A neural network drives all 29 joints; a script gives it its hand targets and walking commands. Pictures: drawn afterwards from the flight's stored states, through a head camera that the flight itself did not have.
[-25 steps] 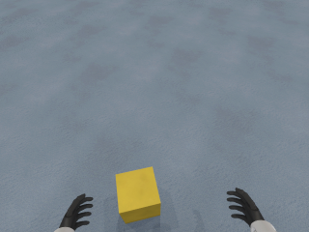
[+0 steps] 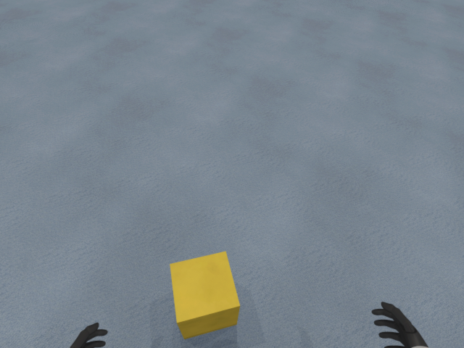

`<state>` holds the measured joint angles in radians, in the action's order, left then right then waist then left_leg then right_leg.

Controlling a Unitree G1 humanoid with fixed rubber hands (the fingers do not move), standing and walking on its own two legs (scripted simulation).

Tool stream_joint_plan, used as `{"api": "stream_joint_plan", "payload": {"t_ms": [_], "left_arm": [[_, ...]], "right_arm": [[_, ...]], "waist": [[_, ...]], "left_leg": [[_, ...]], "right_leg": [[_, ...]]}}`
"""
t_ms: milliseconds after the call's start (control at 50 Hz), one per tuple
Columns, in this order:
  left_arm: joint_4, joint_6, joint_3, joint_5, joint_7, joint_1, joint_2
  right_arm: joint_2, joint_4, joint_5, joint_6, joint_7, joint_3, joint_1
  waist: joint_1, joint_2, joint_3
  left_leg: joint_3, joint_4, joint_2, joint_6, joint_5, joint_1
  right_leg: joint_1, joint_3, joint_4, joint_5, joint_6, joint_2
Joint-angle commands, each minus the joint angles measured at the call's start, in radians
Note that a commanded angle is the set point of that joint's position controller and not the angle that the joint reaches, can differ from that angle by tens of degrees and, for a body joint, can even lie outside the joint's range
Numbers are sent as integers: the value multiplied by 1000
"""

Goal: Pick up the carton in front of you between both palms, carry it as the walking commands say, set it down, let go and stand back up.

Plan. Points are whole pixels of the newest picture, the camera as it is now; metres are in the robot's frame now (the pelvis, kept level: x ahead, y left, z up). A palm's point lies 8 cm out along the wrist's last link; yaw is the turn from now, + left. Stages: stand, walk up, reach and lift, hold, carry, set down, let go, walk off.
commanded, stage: stand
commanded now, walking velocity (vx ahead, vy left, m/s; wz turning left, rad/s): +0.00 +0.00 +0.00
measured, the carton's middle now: (204, 295) +0.41 +0.10 -0.65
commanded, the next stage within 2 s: none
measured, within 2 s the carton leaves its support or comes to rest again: neither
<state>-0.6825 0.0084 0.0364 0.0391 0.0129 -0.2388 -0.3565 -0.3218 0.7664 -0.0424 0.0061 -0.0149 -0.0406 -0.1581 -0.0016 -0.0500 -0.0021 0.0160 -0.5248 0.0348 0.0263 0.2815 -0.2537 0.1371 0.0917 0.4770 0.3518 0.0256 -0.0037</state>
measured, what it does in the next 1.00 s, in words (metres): stands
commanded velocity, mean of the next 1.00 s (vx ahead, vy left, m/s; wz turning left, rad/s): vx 0.00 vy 0.00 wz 0.00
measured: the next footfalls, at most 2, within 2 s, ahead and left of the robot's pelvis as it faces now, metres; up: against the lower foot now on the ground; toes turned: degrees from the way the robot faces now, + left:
none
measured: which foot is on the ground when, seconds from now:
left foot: down 0.00-1.00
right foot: down 0.00-1.00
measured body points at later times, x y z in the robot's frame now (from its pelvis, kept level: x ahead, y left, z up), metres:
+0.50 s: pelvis -0.01 +0.00 +0.00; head +0.00 +0.01 +0.45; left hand +0.11 +0.29 -0.11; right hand +0.12 -0.31 -0.09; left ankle +0.00 +0.10 -0.74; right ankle -0.06 -0.14 -0.74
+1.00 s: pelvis -0.02 -0.01 +0.01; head -0.02 +0.01 +0.46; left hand +0.08 +0.30 -0.11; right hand +0.09 -0.32 -0.10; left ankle +0.00 +0.10 -0.74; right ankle -0.06 -0.14 -0.74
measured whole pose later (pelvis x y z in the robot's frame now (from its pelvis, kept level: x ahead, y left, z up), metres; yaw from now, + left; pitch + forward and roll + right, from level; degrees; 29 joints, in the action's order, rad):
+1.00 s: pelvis -0.02 -0.01 +0.01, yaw +0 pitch -2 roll +0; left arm -0.94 -0.01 0.01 0.02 0.02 -0.17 -0.39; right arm -0.37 1.02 -0.02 0.01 -0.01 -0.02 -0.11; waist -0.01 -0.03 -0.04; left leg 0.03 -0.39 0.02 0.01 0.19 -0.17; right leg 0.05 0.07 0.35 0.26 0.02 0.00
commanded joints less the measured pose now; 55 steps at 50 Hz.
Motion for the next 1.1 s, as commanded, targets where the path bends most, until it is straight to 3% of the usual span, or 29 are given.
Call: {"api": "stream_joint_plan", "payload": {"t_ms": [0,760,1080], "left_arm": [[36,-17,24,-5,11,16,-131],[-178,-26,3,-16,9,81,-178],[-236,-28,0,-20,7,95,-193]], "right_arm": [[-168,-29,5,12,-5,-34,37],[-216,187,23,11,2,-12,92],[-231,233,28,13,3,-2,98]], "waist": [[-2,50,67],[-5,43,-3],[-6,49,0]], "left_leg": [[95,71,-111,-2,-361,125],[114,178,-128,-5,-223,149],[124,193,-133,-1,-249,157]], "right_leg": [[42,21,-48,-298,-19,60],[8,46,-174,-219,-34,93],[-12,38,-195,-235,-37,101]]}}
